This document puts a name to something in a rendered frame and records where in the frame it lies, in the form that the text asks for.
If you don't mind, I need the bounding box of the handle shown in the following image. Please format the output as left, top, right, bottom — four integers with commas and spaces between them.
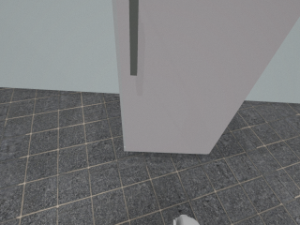
128, 0, 139, 76

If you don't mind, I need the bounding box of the right robot thigh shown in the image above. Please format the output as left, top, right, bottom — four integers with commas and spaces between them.
172, 216, 200, 225

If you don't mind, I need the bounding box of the fridge door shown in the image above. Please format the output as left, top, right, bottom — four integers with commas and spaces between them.
116, 0, 300, 154

